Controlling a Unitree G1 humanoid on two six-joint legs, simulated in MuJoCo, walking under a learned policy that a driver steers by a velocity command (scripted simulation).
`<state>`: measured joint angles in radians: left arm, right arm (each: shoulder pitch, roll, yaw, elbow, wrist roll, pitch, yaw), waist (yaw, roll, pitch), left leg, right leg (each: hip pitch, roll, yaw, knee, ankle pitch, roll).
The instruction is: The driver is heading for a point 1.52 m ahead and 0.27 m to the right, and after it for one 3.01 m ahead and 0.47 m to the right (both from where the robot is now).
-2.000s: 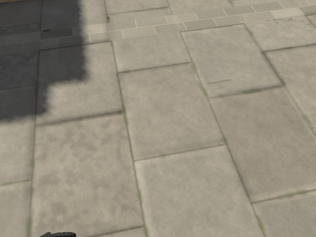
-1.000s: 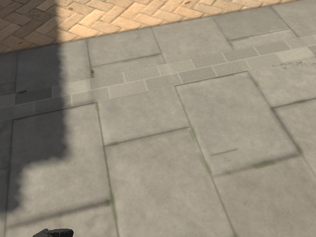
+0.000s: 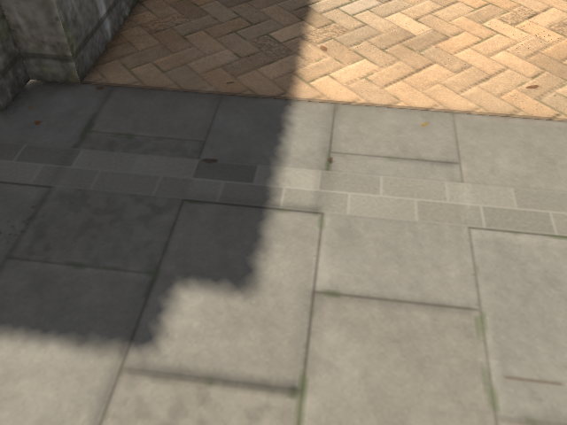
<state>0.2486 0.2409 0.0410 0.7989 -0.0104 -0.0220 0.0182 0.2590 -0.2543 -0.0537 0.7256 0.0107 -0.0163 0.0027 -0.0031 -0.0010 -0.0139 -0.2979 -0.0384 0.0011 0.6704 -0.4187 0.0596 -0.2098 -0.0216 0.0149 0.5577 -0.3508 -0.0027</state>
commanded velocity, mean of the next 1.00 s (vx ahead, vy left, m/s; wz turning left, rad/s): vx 0.44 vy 0.00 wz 0.01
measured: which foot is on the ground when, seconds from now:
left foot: down 0.00-0.52, up 0.54-1.00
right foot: down 0.00-0.06, up 0.08-0.50, down 0.52-1.00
